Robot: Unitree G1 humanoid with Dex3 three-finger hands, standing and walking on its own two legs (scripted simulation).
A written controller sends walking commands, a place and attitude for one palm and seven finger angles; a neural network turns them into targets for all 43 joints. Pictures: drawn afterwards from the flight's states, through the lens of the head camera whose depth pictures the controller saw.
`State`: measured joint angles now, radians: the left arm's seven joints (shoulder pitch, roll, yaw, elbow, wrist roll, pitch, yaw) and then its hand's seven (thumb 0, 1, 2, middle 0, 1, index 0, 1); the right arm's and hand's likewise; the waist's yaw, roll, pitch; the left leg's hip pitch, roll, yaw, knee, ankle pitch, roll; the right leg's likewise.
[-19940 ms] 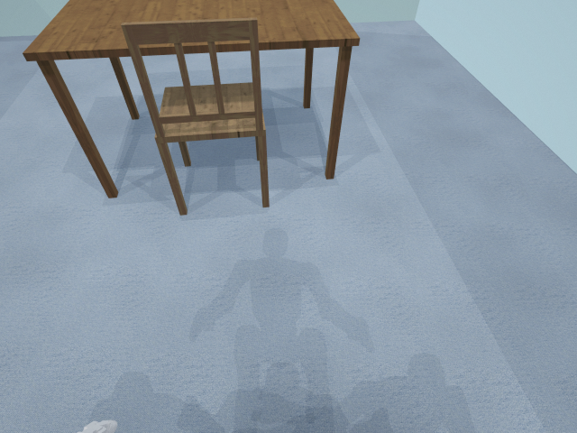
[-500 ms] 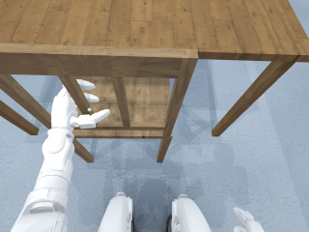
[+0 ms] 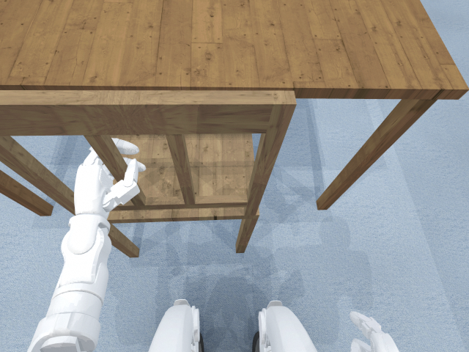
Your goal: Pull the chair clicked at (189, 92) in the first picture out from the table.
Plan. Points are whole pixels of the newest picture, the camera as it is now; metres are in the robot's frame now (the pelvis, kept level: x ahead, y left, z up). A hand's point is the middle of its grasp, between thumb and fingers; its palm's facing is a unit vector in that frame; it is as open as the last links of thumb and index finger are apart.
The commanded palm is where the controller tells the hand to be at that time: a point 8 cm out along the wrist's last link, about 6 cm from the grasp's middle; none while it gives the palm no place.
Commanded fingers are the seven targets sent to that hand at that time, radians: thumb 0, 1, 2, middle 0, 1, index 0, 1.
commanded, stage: hook a spindle and tug to test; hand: left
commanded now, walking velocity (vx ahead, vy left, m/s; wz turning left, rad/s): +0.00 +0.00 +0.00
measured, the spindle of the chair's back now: (122, 173) +0.41 +0.19 +0.00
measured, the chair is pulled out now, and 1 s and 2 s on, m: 0.01 0.06 0.18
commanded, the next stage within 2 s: step backward, pulling the chair out in 0.32 s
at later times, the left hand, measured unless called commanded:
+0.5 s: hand (131, 199) +0.36 +0.17 +0.01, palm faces +0.03 -0.99 -0.12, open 5.4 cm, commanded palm +0.33 +0.21 +0.01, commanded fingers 0.00 0.90 0.90 -0.50 -1.45 -0.50 -1.45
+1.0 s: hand (133, 209) +0.34 +0.15 +0.03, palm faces +0.05 -0.99 -0.14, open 5.3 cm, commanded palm +0.30 +0.20 +0.03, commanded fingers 0.00 0.90 0.90 -0.50 -1.45 -0.50 -1.45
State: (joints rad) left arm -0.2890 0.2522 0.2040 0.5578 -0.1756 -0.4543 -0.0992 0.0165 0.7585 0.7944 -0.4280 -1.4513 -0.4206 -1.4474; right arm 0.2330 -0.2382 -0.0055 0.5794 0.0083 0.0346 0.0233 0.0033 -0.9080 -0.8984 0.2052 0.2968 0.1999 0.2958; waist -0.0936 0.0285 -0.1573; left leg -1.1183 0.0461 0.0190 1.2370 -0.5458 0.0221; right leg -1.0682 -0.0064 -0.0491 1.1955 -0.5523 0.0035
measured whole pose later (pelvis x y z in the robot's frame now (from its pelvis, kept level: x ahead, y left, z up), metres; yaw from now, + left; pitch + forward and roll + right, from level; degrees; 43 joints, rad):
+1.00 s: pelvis +0.01 +0.01 +0.10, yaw -4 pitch +6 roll -2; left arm -0.20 0.21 0.11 0.74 -0.08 -0.21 0.07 0.06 0.71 0.76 -0.34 -1.19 -0.49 -1.45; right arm 0.20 -0.22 0.00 0.61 0.02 0.12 -0.08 0.00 -0.91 -0.90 0.20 0.30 0.20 0.30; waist -0.07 0.00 0.10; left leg -0.39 0.06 0.11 0.59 -0.30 0.02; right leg -0.36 0.01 -0.02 0.51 -0.25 0.01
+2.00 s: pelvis -0.11 +0.00 +0.09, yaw -1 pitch +2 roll +0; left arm -0.26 0.15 -0.01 0.77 -0.04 -0.19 0.10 0.02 0.68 0.74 -0.29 -1.21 -0.49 -1.45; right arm 0.20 -0.21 -0.02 0.68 0.00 0.03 -0.08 0.00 -0.91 -0.90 0.20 0.30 0.20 0.30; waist -0.04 0.00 0.13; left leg -0.36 0.05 -0.01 0.64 -0.33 -0.05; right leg -0.44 -0.03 -0.05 0.59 -0.20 0.00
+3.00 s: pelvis -0.28 +0.00 +0.10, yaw -4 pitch +3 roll -1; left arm -0.20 0.17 -0.01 0.66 -0.03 -0.18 0.09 0.01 0.69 0.77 -0.21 -1.14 -0.47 -1.45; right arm 0.16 -0.16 0.00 0.67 -0.01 0.01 -0.04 0.00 -0.91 -0.90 0.20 0.30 0.20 0.30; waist 0.00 0.03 0.17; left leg -0.37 0.09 0.00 0.53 -0.22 -0.05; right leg -0.26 -0.01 -0.03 0.48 -0.27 -0.01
